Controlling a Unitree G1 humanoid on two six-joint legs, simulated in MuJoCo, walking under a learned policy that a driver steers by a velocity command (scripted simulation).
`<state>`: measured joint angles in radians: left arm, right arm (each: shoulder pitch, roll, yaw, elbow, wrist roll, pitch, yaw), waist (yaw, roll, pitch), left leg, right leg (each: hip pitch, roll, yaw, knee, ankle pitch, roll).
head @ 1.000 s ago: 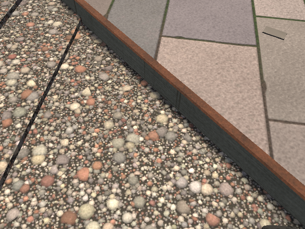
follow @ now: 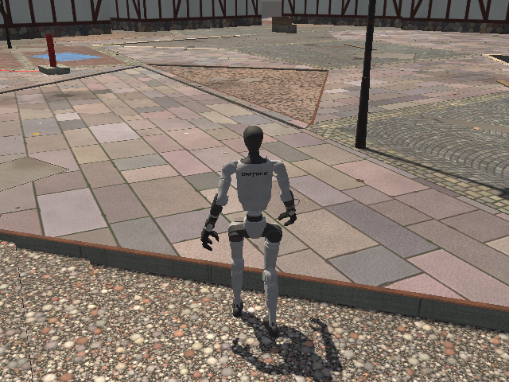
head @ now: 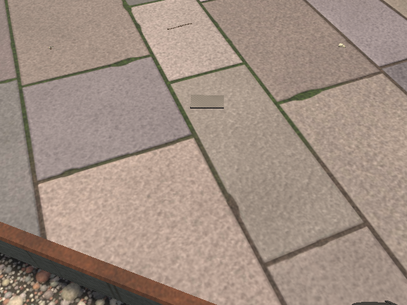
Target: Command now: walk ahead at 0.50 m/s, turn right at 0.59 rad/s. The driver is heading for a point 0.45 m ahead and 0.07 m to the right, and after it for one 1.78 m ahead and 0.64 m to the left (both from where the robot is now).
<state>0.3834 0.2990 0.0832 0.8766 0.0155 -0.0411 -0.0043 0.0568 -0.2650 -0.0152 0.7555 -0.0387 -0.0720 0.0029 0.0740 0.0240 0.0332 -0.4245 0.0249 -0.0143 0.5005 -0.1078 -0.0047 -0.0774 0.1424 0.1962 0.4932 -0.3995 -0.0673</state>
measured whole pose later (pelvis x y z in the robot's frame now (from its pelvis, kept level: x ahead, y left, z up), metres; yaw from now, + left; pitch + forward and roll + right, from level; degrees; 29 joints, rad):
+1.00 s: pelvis +0.49 -0.24 +0.16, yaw -12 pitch +4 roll +1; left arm 0.42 0.21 -0.01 0.95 0.10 -0.13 -0.04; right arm 0.11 -0.24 -0.03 0.74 -0.01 -0.13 0.11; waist 0.03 0.02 -0.07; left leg -0.98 0.00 -0.10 1.29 0.10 0.08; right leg -0.15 0.04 -0.21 0.43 -0.37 -0.10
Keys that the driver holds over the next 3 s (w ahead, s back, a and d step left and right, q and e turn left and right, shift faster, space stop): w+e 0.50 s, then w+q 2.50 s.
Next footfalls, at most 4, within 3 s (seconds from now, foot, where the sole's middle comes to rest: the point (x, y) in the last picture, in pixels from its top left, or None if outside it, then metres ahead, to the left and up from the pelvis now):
0.62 right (321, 304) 0.45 -0.26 -0.61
1.20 left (291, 206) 0.75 -0.20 -0.61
1.54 right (365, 157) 0.98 -0.48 -0.61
2.00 left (268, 125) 1.11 -0.14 -0.61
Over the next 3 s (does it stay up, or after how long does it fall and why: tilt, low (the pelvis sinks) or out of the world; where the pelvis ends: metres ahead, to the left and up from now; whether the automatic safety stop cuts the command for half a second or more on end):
stays up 1.41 0.04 0.14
